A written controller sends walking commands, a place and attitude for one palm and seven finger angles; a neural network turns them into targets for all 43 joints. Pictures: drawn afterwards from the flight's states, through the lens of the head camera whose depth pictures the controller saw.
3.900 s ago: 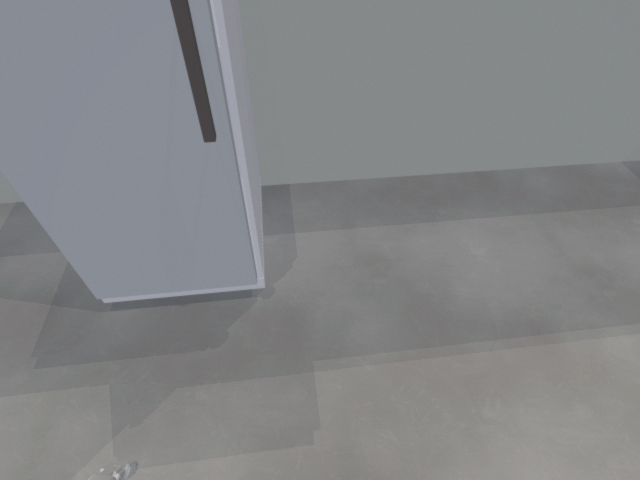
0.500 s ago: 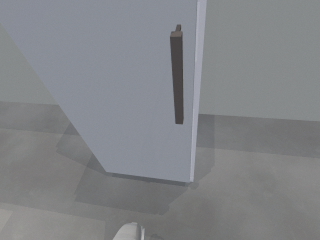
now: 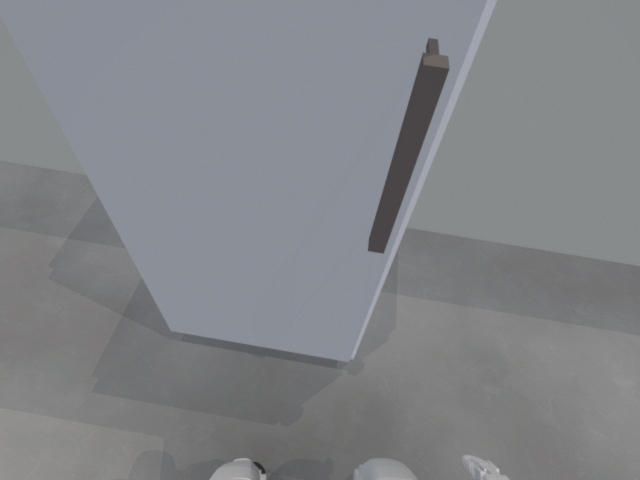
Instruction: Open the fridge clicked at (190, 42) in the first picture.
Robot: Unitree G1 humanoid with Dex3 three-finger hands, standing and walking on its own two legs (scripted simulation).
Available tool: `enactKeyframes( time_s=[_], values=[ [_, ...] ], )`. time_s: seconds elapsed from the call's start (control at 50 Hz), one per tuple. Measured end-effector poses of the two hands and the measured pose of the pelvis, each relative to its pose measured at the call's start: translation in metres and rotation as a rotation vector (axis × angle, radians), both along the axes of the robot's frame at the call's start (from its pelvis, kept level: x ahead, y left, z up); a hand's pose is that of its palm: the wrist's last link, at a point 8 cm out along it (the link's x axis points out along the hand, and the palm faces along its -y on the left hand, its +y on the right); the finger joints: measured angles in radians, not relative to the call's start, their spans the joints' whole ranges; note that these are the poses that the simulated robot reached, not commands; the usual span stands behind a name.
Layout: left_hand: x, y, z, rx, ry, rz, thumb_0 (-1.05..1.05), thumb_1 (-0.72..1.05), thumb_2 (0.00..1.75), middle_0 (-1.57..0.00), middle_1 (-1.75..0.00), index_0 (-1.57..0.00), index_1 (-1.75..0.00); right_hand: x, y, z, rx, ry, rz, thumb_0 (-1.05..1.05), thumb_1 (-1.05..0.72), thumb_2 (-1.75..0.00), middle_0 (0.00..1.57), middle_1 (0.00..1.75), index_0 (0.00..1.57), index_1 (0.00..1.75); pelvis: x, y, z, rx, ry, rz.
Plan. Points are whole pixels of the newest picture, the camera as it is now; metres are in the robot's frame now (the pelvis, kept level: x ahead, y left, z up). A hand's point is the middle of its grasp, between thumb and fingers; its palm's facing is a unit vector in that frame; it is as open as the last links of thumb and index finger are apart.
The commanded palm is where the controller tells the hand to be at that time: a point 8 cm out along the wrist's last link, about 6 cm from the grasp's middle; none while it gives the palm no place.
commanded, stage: come to a stop and stand still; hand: right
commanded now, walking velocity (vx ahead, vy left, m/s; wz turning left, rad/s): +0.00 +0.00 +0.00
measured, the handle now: (399, 164) +0.48 -0.06 +0.13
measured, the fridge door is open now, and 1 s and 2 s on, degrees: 0 0 0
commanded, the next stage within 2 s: look again from close up in 1.20 s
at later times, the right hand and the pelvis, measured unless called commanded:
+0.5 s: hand out of the picture -0.09 -0.28 -0.17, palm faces +0.02 +0.98 -0.20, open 7.4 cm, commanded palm none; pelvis -0.06 -0.09 +0.02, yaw +1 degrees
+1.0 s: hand out of the picture -0.13 -0.23 -0.17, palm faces +0.01 +0.99 -0.15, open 7.4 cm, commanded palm none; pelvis -0.11 -0.09 +0.01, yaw +1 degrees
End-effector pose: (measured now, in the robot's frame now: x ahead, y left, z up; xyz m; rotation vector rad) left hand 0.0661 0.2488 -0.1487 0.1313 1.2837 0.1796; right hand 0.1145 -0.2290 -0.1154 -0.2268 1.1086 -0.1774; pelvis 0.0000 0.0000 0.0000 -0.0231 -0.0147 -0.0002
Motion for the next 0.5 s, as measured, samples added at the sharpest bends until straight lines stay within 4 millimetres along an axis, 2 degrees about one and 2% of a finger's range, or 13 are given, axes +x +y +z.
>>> enactKeyframes(
  time_s=[0.08, 0.14, 0.18, 0.22, 0.3, 0.38, 0.44, 0.5],
  values=[
    [0.009, -0.011, 0.014, 0.031, -0.082, -0.041, 0.0, 0.91, 0.9, -0.19, -0.3, -0.2, -0.3, -0.026, -0.023, -0.007, 0.014, 0.001, -0.019, 0.0, -0.9, -0.9, 0.2, 0.3, 0.2, 0.3, -0.016, -0.015, -0.002, 0.009, -0.006, -0.004],
    [-0.002, -0.026, 0.022, 0.062, -0.111, -0.058, 0.0, 0.91, 0.9, -0.19, -0.3, -0.2, -0.3, -0.051, -0.046, -0.021, 0.035, 0.02, -0.038, 0.0, -0.9, -0.9, 0.2, 0.3, 0.2, 0.3, -0.028, -0.031, -0.007, 0.024, -0.005, -0.004],
    [-0.019, -0.038, 0.025, 0.084, -0.11, -0.055, 0.0, 0.91, 0.9, -0.19, -0.3, -0.2, -0.3, -0.07, -0.062, -0.034, 0.054, 0.049, -0.053, 0.0, -0.9, -0.9, 0.2, 0.3, 0.2, 0.3, -0.037, -0.043, -0.01, 0.029, -0.009, -0.001],
    [-0.044, -0.052, 0.032, 0.091, -0.077, -0.042, 0.0, 0.91, 0.9, -0.19, -0.3, -0.2, -0.3, -0.091, -0.074, -0.037, 0.067, 0.105, -0.07, 0.0, -0.9, -0.9, 0.2, 0.3, 0.2, 0.3, -0.042, -0.052, -0.005, 0.037, -0.011, 0.007],
    [-0.088, -0.078, 0.04, 0.086, 0.038, -0.025, 0.0, 0.91, 0.9, -0.2, -0.3, -0.2, -0.3, -0.136, -0.091, -0.031, 0.082, 0.213, -0.096, 0.0, -0.91, -0.9, 0.2, 0.3, 0.2, 0.3, -0.047, -0.067, 0.01, 0.06, 0.011, 0.0],
    [-0.115, -0.099, 0.04, 0.068, 0.106, -0.006, 0.0, 0.9, 0.9, -0.2, -0.3, -0.2, -0.3, -0.178, -0.1, -0.027, 0.083, 0.315, -0.107, 0.0, -0.91, -0.9, 0.2, 0.3, 0.2, 0.3, -0.052, -0.079, 0.015, 0.051, 0.031, 0.008],
    [-0.13, -0.114, 0.036, 0.048, 0.125, 0.019, 0.0, 0.9, 0.9, -0.2, -0.3, -0.2, -0.3, -0.2, -0.101, -0.024, 0.084, 0.387, -0.099, 0.0, -0.91, -0.9, 0.2, 0.3, 0.2, 0.3, -0.055, -0.087, 0.016, 0.042, 0.033, 0.012],
    [-0.144, -0.126, 0.029, 0.016, 0.143, 0.041, 0.0, 0.9, 0.9, -0.2, -0.3, -0.2, -0.3, -0.207, -0.098, -0.022, 0.084, 0.413, -0.086, 0.01, -0.91, -0.9, 0.2, 0.3, 0.2, 0.3, -0.06, -0.092, 0.015, 0.035, 0.031, 0.016]
  ],
)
